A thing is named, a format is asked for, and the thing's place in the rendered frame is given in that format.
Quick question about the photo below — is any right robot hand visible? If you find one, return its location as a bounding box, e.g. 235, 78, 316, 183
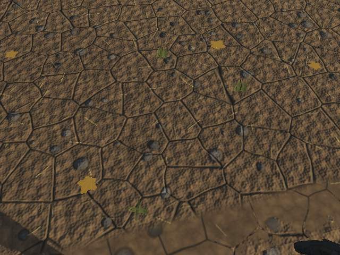
294, 239, 340, 255

